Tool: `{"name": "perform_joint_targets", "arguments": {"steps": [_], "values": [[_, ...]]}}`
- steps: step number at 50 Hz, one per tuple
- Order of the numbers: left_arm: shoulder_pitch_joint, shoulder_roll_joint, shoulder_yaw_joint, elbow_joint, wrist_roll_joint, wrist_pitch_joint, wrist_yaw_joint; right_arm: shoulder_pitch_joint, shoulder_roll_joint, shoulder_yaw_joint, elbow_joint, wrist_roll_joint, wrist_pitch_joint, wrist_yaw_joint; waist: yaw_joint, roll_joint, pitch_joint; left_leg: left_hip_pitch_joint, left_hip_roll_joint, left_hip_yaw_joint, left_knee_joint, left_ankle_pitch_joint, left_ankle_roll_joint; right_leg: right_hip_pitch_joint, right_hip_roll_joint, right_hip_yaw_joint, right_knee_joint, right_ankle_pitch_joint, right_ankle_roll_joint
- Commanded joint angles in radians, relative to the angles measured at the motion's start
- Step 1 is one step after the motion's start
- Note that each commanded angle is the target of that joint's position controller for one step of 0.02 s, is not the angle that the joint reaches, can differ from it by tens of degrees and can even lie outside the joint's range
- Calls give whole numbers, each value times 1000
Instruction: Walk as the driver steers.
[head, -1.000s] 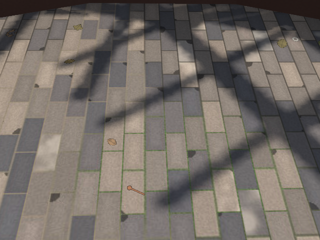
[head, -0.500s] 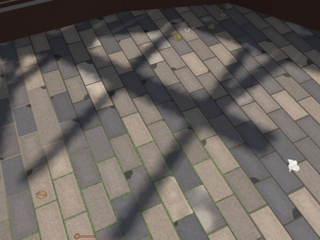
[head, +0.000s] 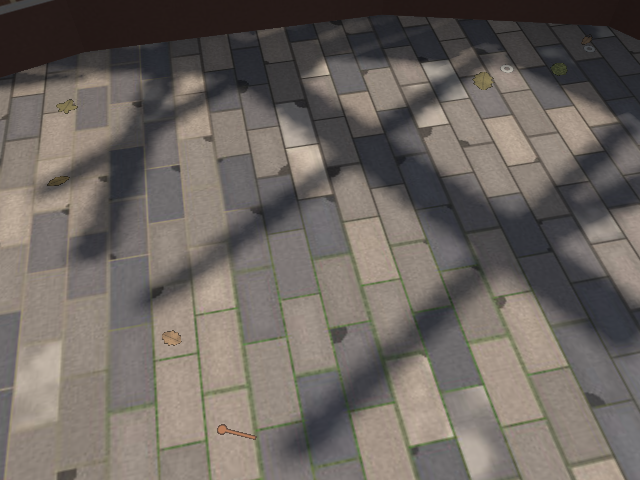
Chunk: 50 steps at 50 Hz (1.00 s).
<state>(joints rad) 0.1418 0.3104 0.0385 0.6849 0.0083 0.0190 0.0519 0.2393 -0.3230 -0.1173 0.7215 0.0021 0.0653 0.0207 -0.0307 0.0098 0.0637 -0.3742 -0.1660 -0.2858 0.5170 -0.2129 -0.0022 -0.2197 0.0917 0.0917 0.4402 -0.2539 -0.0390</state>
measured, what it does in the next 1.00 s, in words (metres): steps on the spot: left foot, then right foot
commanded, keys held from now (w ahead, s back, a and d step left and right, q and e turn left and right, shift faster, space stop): q+shift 0.36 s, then shift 0.10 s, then e+shift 0.54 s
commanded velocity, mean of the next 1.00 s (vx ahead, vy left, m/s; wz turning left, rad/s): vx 0.00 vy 0.00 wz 0.21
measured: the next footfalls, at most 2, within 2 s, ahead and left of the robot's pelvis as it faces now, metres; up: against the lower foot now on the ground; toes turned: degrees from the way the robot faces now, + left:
left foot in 0.44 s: -0.01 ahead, +0.13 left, +0.00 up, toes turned +26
right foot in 0.94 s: +0.04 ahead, -0.06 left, +0.00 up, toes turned +5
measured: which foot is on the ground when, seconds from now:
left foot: up 0.00-0.42, down 0.44-0.94, up 0.96-1.00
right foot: down 0.00-0.44, up 0.46-0.92, down 0.94-1.00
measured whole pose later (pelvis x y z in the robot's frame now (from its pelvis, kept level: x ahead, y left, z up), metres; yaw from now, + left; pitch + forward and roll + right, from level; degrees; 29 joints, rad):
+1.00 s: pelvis +0.00 +0.01 -0.01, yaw +7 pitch +0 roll +1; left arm 0.23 0.29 0.07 0.67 0.01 0.04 -0.03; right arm 0.16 -0.31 -0.05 0.73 -0.03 0.05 -0.01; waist 0.01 0.05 0.08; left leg -0.37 0.05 0.12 0.93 -0.54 -0.03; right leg -0.29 0.04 -0.04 0.63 -0.33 -0.09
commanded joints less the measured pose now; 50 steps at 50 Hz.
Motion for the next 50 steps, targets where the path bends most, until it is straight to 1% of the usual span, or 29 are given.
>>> {"name": "perform_joint_targets", "arguments": {"steps": [1, 2, 3, 4, 6, 10, 16, 19, 20, 21, 22, 23, 24, 25, 26, 27, 28, 29, 30, 32, 33, 37, 41, 45, 46, 47, 48, 49, 50], "values": [[-27, 210, 47, -77, 34, -5, 9, -17, -137, -29, -80, -31, -20, -17, 24, -120, -61, -249, 45, 152, 396, -317, -45, 73, -496, 402, -285, -80, -191], [-40, 128, 24, -83, 33, -7, 3, -22, -158, -38, -71, -33, -16, -10, 3, -84, -49, -179, 81, 162, 503, -272, -39, 15, -441, 306, -238, 88, -193], [-72, 79, 8, -83, 28, -11, -1, 13, -140, -35, -52, -36, -7, 1, -25, -76, -34, -166, 88, 170, 583, -219, -32, 1, -362, 180, -202, 210, -159], [-83, 72, 5, -87, 25, -14, -2, 44, -128, -31, -40, -35, 4, 13, -37, -114, -46, -175, 93, 185, 650, -181, -33, 30, -311, 95, -174, 286, -135], [-41, 76, 5, -87, 25, -16, 0, 41, -117, -18, -40, -18, 14, 32, -10, -139, -54, -213, 116, 233, 667, -164, -51, 97, -286, 1, -133, 447, -131], [103, 113, 26, -51, 23, -14, -4, -89, -82, 8, -96, -13, 19, 47, 75, -154, -56, -277, 162, 285, 529, -176, -75, 256, -340, -39, -93, 575, -155], [98, 140, 46, -46, 24, -18, -31, -148, -48, 25, -147, 1, 27, 57, 72, -185, -79, -79, 173, 372, 295, -210, -33, 189, -376, -170, -32, 609, -127], [108, 152, 55, -39, 5, -20, -43, -151, -49, 24, -163, -5, 27, 50, 68, -201, -100, 23, 146, 401, 150, -213, 1, 161, -393, -202, 52, 616, -95], [105, 155, 56, -34, -6, -18, -44, -114, -49, 22, -156, -14, 22, 44, 39, -181, -113, 96, 130, 395, 49, -168, 20, 127, -386, -222, 122, 597, -71], [111, 154, 58, -24, -14, -15, -48, -30, -65, 17, -128, -30, 9, 29, -14, -98, -148, 244, 127, 350, -114, -11, 45, 44, -359, -265, 257, 523, -19], [142, 113, 45, -47, -12, -10, -50, 50, -182, -9, -115, -47, -9, 9, -37, 126, -199, 461, 341, 55, -194, 208, 98, -206, -281, -306, 513, 138, 47], [101, 37, 19, -117, 19, 5, -46, 67, -299, -35, -130, -14, -16, -1, -36, 297, -225, 457, 592, -235, -164, 651, 280, -416, -119, -238, 657, -415, 95], [57, 83, 28, -88, 29, 21, -38, 101, -209, -17, -117, 5, -16, -6, -87, 121, -247, 460, 565, -96, -140, 652, 318, -394, -165, -121, 749, -380, 94], [62, 65, 22, -71, 6, 26, -42, 22, -126, 19, -116, -2, -16, -16, -37, 120, -184, 370, 505, 9, -158, 581, 291, -362, -169, -103, 739, -305, 83], [88, 59, 19, -38, -6, 25, -47, -86, -52, 50, -120, -9, -16, -24, 18, 97, -123, 287, 426, 109, -196, 472, 230, -303, -189, -89, 655, -214, 80], [119, 71, 23, -12, 5, 30, -51, -150, -20, 67, -123, -8, -22, -34, 48, 127, -97, 239, 375, 176, -210, 461, 191, -242, -179, -110, 608, -146, 81], [175, 72, 22, 29, 12, 37, -58, -170, 9, 83, -117, -16, -30, -40, 61, 138, -109, 208, 348, 239, -218, 496, 177, -162, -158, -115, 582, -104, 84], [196, 67, 21, 48, 5, 43, -64, -166, 13, 91, -108, -26, -39, -43, 61, 124, -106, 189, 350, 275, -222, 489, 167, -118, -133, -96, 543, -100, 85], [191, 72, 24, 50, -2, 44, -69, -154, -18, 84, -97, -32, -43, -47, 50, 120, -88, 191, 359, 286, -222, 461, 166, -119, -114, -91, 517, -109, 82], [171, 84, 33, 43, -1, 45, -75, -116, -77, 65, -74, -28, -40, -51, 30, 120, -58, 231, 392, 270, -218, 381, 180, -177, -104, -99, 507, -129, 74], [160, 85, 35, 39, 3, 46, -77, -101, -84, 61, -69, -25, -35, -52, 22, 117, -48, 244, 412, 261, -219, 335, 190, -204, -108, -104, 511, -139, 71], [101, 58, 35, 5, 8, 50, -88, -85, -66, 61, -59, -31, -34, -55, 6, 102, -14, 257, 461, 261, -225, 216, 216, -253, -136, -126, 472, -169, 67], [92, 37, 34, -27, -1, 48, -98, -85, -75, 51, -50, -35, -44, -50, 13, 104, -52, 276, 489, 305, -163, 350, 216, -196, -134, -163, 379, -207, 46], [114, 32, 40, -52, -7, 40, -102, -95, -100, 36, -44, -22, -46, -38, 42, 97, -100, 270, 497, 378, -34, 383, 150, -74, -107, -198, 182, -139, 3], [151, 41, 45, -46, 1, 30, -96, -87, -103, 31, -36, -16, -45, -36, 73, 48, -115, 209, 471, 425, 64, 294, 90, 18, -101, -162, 53, -12, -16], [207, 143, 71, -37, 20, 15, -80, -60, -78, 34, -45, -14, -44, -31, 91, -162, -123, 45, 370, 498, 317, 55, 13, 140, -232, 99, -105, 161, -67], [261, 292, 111, -39, 5, 8, -75, -153, -7, 59, -137, -23, -31, -32, 106, -357, -96, -264, 150, 439, 492, -464, -56, 207, -459, 502, -123, 555, -244], [301, 253, 112, -34, -7, 12, -73, -168, -41, 58, -125, -38, -21, -38, 134, -173, -133, -301, 172, 282, 633, -471, -55, 257, -455, 447, -104, 549, -308], [246, 217, 100, -41, -10, 20, -65, -145, -41, 57, -112, -29, -22, -37, 101, -124, -100, -313, 189, 251, 667, -381, -50, 215, -409, 366, -98, 470, -297]]}}
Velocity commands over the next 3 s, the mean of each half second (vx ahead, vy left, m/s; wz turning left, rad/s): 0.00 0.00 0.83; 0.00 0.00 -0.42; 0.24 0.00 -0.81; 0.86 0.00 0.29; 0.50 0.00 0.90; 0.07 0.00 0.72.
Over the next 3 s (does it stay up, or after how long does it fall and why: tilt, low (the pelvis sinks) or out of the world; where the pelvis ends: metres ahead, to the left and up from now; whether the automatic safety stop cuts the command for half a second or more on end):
stays up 0.83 -0.13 0.01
